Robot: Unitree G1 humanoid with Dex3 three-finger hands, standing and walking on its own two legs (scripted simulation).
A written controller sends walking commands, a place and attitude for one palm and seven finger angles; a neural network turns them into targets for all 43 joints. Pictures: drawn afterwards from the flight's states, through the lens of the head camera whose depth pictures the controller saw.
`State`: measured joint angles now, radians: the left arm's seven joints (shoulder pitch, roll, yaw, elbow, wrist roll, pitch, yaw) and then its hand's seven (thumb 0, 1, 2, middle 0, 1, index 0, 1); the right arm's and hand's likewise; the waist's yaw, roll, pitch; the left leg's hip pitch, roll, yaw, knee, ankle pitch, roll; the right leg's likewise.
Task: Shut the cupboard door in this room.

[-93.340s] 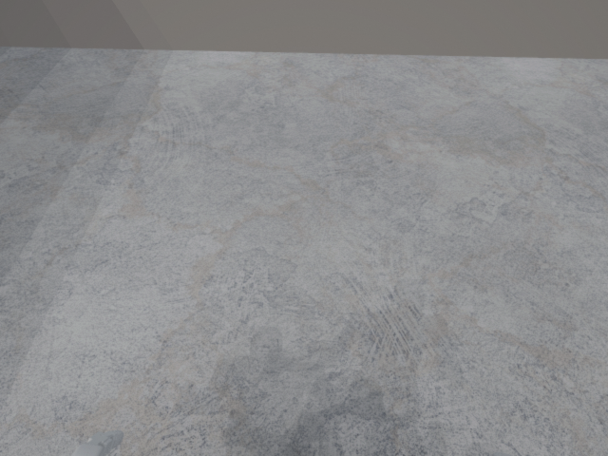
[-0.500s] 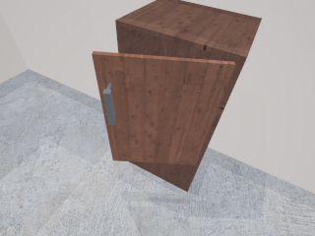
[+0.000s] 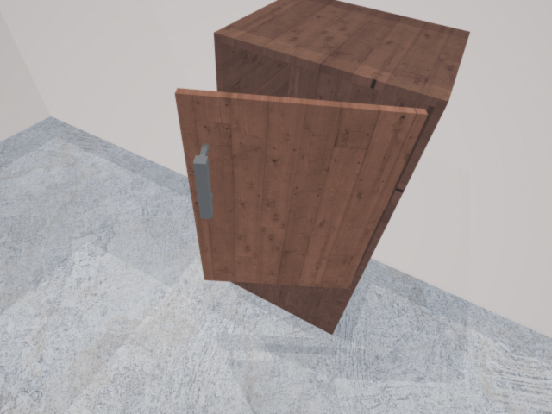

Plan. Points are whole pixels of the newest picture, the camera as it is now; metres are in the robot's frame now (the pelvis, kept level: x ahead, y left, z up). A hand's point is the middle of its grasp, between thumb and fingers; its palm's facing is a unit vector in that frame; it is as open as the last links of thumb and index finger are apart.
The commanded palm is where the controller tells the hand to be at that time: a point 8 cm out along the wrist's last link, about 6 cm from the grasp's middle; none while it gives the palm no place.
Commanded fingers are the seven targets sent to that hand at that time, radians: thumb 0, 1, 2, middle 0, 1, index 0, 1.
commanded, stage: shuffle to correct the standing spot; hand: left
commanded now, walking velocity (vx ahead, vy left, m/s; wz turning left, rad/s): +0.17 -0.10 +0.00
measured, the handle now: (205, 182) +0.52 +0.17 +0.02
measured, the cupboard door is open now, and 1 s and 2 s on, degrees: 26 26 26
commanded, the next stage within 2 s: come to a stop and stand still in 0.30 s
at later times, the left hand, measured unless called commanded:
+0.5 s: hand out of the picture -0.01 +0.12 -0.20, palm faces +0.04 -1.00 -0.08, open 7.4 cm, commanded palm none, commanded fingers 0.00 0.90 0.90 -0.20 -0.30 -0.20 -0.30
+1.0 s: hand out of the picture +0.10 +0.17 -0.17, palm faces -0.02 -0.96 -0.28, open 7.4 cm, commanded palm none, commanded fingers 0.00 0.90 0.90 -0.20 -0.30 -0.20 -0.30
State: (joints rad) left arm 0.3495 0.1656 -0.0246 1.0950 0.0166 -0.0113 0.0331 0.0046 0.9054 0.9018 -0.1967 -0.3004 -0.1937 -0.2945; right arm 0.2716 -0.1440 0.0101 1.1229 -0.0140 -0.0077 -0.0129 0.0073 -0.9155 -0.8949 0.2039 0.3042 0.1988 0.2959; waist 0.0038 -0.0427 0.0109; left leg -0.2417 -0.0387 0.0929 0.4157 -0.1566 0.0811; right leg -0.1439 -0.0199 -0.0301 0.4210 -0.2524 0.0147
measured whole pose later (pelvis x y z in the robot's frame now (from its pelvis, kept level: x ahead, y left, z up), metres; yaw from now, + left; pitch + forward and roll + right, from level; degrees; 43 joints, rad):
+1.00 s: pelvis +0.03 -0.03 -0.01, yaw -2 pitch -1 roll +0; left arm 0.24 0.20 0.01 0.93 0.02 0.00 0.05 0.01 0.91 0.90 -0.20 -0.30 -0.19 -0.29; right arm 0.23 -0.18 -0.03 0.99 -0.02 0.00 -0.03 0.01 -0.92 -0.89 0.20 0.30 0.20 0.30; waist -0.01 0.02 0.06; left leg -0.27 0.01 0.10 0.58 -0.29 0.04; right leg -0.19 -0.01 -0.07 0.57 -0.36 -0.02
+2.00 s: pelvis -0.12 +0.04 +0.00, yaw -2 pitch -2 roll -1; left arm 0.38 0.14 0.01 1.04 0.03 0.01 0.04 0.00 0.91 0.90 -0.20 -0.30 -0.19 -0.29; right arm 0.24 -0.15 -0.03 1.08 -0.02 0.04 -0.02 0.01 -0.93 -0.89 0.21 0.30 0.20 0.30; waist 0.01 -0.02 0.02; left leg -0.30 -0.07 0.06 0.38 -0.08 0.09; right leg -0.20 -0.04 -0.02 0.48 -0.31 0.00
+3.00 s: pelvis -0.20 +0.06 +0.00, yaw -4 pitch -1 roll +0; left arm 0.49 0.09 -0.01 1.13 0.02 0.00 0.04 0.00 0.91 0.90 -0.20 -0.30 -0.19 -0.29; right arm 0.31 -0.12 -0.02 1.14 -0.01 0.02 -0.02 0.00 -0.91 -0.90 0.20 0.30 0.20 0.30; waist 0.00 0.00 0.00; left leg -0.28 -0.06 0.06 0.34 -0.04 0.07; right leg -0.10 0.00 -0.03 0.42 -0.29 -0.01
